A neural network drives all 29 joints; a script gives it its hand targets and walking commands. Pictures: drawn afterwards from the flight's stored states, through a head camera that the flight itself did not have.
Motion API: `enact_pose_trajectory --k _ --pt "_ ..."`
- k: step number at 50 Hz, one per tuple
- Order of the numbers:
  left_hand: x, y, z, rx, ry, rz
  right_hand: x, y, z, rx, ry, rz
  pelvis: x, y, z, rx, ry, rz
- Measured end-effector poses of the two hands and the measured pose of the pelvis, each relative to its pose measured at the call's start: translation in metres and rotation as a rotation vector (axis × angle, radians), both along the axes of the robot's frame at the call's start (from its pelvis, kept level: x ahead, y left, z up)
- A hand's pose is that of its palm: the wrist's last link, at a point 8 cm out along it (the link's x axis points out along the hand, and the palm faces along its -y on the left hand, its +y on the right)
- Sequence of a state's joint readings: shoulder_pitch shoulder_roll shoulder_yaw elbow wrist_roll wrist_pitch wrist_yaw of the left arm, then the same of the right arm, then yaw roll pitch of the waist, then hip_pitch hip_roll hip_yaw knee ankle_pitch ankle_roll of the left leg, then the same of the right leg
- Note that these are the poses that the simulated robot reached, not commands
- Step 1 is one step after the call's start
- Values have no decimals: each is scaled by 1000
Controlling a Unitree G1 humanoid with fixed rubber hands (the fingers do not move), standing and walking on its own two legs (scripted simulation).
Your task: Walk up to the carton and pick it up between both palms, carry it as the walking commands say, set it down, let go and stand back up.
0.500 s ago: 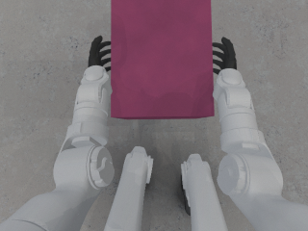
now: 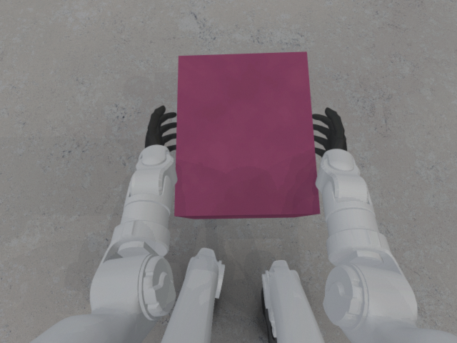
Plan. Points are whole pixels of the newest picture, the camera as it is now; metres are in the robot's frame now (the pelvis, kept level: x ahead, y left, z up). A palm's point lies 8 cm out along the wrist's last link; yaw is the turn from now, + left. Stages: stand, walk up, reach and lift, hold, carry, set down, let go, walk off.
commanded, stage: reach and lift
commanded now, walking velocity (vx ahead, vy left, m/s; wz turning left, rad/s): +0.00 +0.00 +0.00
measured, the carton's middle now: (243, 146) +0.48 +0.03 -0.14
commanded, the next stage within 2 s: none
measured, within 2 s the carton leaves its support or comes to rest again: neither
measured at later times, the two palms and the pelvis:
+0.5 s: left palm (145, 144) +0.40 +0.18 +0.01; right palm (352, 143) +0.43 -0.13 +0.02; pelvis +0.02 +0.00 +0.06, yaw +1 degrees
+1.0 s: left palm (126, 135) +0.39 +0.18 +0.08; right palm (376, 134) +0.41 -0.13 +0.09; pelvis +0.04 +0.00 +0.12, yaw +1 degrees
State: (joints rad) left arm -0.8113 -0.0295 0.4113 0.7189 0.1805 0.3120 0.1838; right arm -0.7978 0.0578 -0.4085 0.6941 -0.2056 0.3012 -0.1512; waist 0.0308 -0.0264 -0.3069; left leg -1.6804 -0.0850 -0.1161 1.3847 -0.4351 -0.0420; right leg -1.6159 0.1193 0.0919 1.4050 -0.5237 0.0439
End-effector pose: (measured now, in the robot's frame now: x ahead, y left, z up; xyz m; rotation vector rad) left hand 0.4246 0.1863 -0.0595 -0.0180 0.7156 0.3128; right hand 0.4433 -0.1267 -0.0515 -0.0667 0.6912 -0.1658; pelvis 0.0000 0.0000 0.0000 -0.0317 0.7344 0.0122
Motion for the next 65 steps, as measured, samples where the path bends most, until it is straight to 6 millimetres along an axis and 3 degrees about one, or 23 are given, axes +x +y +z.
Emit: enact_pose_trajectory --k 12,25,38,51,65 --pt "-13 13 35 5 5 37 -2 14 35 12 0 26 3 0 25 14 -58 2" --pt "-20 -2 71 12 18 12 -13 -1 74 9 7 9 20 -5 63 19 -102 -1" --pt "-38 2 109 24 20 28 -24 1 107 40 4 45 32 -7 97 34 -171 -7" --pt "-37 -1 142 29 24 -4 -32 -2 142 21 -1 24 41 -4 125 31 -241 -8" --pt "-55 -10 178 21 18 9 -46 -10 180 11 -9 21 49 1 152 34 -365 -7"
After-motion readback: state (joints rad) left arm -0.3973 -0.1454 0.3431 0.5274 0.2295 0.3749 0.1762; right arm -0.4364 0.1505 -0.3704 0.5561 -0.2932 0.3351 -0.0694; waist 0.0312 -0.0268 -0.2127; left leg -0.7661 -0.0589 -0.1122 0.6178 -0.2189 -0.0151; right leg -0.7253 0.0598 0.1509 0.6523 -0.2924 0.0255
